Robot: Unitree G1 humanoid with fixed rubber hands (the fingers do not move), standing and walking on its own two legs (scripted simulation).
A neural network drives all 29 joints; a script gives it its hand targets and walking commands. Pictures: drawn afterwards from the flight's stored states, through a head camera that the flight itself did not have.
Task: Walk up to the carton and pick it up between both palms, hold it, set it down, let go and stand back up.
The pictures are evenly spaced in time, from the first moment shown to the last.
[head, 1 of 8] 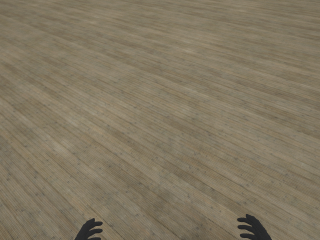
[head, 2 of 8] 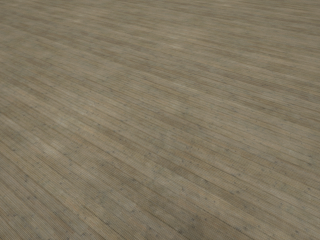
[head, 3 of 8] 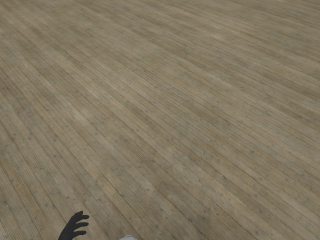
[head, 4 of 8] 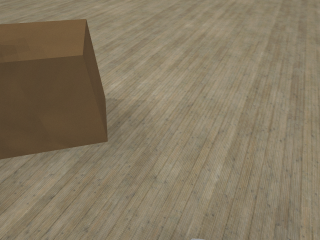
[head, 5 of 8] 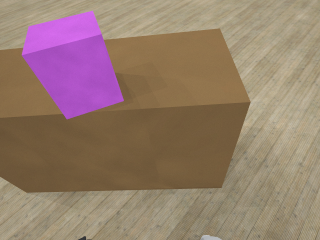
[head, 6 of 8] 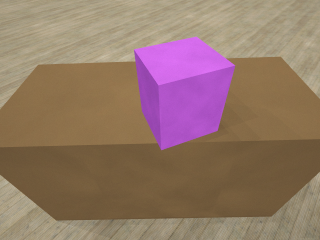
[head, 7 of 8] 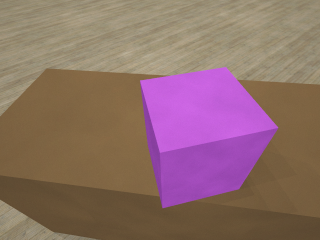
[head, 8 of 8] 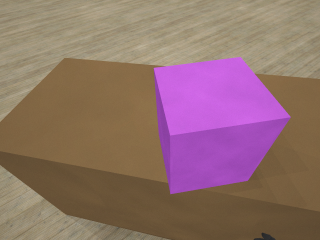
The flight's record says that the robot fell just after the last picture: no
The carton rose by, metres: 0.00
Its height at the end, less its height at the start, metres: +0.00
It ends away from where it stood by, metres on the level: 0.00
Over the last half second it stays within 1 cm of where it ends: yes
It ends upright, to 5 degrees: yes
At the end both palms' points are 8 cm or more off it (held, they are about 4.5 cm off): yes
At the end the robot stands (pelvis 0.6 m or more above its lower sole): yes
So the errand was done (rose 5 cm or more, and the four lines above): no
